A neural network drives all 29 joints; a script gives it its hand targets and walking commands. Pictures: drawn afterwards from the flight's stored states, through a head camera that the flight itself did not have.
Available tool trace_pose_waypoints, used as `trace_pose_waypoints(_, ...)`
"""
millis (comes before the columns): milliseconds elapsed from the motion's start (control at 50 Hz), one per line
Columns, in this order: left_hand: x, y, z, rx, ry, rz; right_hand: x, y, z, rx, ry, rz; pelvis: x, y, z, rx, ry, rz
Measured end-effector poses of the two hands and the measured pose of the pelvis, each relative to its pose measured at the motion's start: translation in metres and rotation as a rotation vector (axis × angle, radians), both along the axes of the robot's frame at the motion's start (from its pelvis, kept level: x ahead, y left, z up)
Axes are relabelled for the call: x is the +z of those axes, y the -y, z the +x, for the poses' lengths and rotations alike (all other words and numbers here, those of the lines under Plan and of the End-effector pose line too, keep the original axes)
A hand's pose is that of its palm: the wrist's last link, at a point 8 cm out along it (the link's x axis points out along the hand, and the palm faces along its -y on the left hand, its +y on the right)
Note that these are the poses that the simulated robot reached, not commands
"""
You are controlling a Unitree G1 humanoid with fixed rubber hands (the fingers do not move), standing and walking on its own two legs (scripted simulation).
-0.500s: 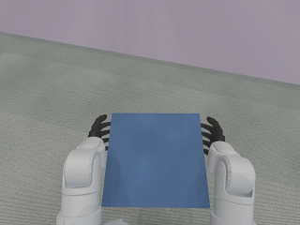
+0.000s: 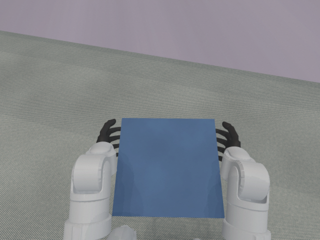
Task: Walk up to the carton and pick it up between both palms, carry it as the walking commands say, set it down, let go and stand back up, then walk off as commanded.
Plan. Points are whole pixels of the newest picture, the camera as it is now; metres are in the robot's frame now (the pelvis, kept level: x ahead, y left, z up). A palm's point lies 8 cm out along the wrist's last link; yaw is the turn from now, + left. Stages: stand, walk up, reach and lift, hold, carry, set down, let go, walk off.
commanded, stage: carry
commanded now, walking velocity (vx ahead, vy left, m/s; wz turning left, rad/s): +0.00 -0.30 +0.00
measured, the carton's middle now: (166, 171) +0.29 -0.01 -0.03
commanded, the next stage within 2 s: none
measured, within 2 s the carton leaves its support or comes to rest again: neither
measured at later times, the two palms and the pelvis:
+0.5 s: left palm (179, 167) +0.25 -0.04 +0.09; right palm (315, 168) +0.25 -0.32 +0.08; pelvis -0.04 -0.17 -0.01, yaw -1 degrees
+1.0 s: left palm (215, 192) +0.20 -0.10 +0.09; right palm out of the picture +0.20 -0.39 +0.09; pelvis -0.08 -0.24 +0.00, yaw -1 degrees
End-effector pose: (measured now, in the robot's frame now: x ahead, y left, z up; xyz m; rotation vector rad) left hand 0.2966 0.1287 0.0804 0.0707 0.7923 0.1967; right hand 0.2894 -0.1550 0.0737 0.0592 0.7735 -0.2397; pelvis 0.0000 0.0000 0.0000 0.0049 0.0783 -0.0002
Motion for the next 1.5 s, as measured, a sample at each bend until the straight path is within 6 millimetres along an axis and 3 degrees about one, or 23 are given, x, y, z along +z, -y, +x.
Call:
trace_pose_waypoints(160, -0.009, 0.04, -0.015, -0.01, 0.037, -0.061, 0.01, 0.04, -0.018, -0.013, 0.036, -0.063, -0.011, 0.044, -0.014, 0.001, 0.008, -0.031)
trace_pose_waypoints(320, -0.006, 0.079, -0.043, 0.064, -0.023, -0.055, 0.01, 0.079, -0.028, 0.053, -0.031, -0.06, 0.005, 0.096, -0.029, -0.017, 0.016, -0.037)
trace_pose_waypoints(480, 0.008, 0.154, -0.045, 0.069, 0.062, -0.01, 0.008, 0.154, -0.03, 0.053, 0.053, -0.013, -0.006, 0.169, -0.041, -0.021, 0.006, -0.034)
trace_pose_waypoints(580, 0.003, 0.2, -0.049, -0.009, 0.002, 0.006, 0.001, 0.2, -0.057, -0.025, -0.004, -0.009, -0.001, 0.194, -0.051, -0.016, 0.011, 0.0)
trace_pose_waypoints(680, 0.002, 0.224, -0.056, -0.048, 0.015, -0.02, 0.008, 0.223, -0.074, -0.07, 0.009, -0.03, -0.003, 0.211, -0.061, -0.015, 0.017, -0.006)
trace_pose_waypoints(920, 0.01, 0.229, -0.095, 0.045, 0.013, -0.015, 0.019, 0.229, -0.084, 0.036, 0.007, -0.049, 0.001, 0.241, -0.075, -0.012, 0.048, 0.0)
trace_pose_waypoints(1180, 0.013, 0.231, -0.096, 0.025, 0.016, -0.018, 0.02, 0.231, -0.094, 0.003, 0.01, -0.05, 0.002, 0.235, -0.082, -0.017, 0.043, 0.006)
trace_pose_waypoints(1500, 0.008, 0.205, -0.094, 0.067, 0.016, -0.03, 0.018, 0.206, -0.083, 0.028, 0.01, -0.053, 0.0, 0.219, -0.079, -0.003, 0.04, 0.005)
